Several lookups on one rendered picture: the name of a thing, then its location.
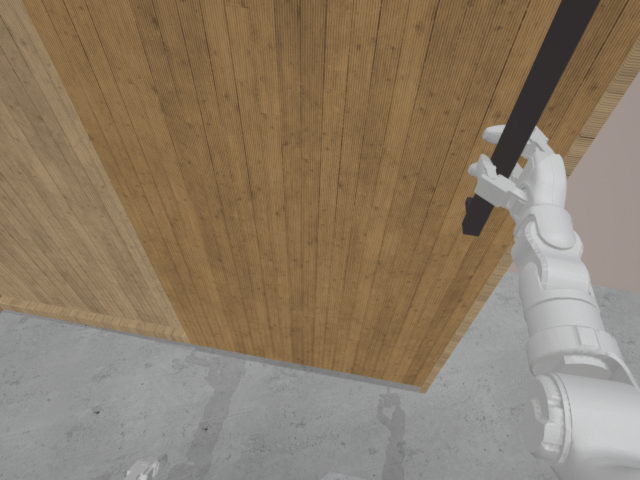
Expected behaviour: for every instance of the right robot upper arm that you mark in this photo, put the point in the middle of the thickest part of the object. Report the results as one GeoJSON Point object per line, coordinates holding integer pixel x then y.
{"type": "Point", "coordinates": [584, 428]}

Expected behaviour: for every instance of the left robot hand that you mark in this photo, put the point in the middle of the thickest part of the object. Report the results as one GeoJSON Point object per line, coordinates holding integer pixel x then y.
{"type": "Point", "coordinates": [148, 469]}

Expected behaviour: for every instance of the handle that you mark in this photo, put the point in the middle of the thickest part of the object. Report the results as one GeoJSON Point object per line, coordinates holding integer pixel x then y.
{"type": "Point", "coordinates": [563, 36]}

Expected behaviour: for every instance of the right robot hand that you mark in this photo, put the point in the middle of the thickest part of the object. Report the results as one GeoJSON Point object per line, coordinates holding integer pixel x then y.
{"type": "Point", "coordinates": [541, 182]}

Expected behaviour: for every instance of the right robot forearm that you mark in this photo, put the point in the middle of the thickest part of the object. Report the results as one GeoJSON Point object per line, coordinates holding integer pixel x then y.
{"type": "Point", "coordinates": [566, 332]}

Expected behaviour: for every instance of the wardrobe door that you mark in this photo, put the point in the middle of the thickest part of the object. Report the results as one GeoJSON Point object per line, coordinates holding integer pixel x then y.
{"type": "Point", "coordinates": [65, 237]}
{"type": "Point", "coordinates": [297, 170]}

